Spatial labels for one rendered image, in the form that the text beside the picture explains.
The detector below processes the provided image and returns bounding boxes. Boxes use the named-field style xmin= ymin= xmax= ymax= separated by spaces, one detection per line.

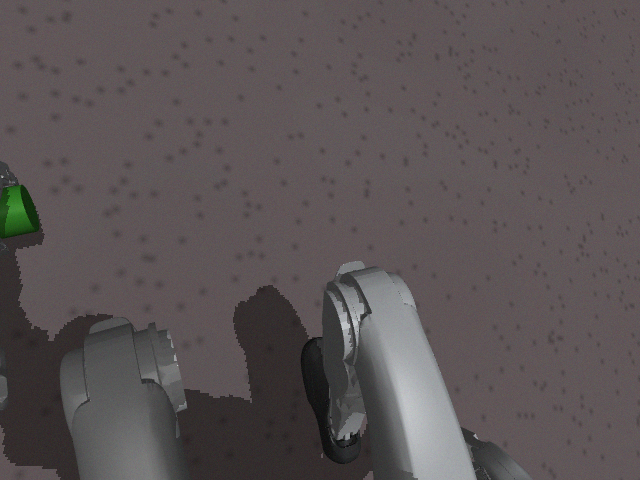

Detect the right robot foot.
xmin=301 ymin=337 xmax=361 ymax=464

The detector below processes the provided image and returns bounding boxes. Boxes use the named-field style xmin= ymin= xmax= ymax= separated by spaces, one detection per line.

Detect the left robot hand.
xmin=0 ymin=161 xmax=19 ymax=256

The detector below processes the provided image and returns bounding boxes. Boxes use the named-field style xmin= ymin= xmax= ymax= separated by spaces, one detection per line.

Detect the can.
xmin=0 ymin=185 xmax=39 ymax=239

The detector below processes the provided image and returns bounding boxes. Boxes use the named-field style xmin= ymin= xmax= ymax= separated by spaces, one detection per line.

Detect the right robot hand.
xmin=461 ymin=427 xmax=533 ymax=480

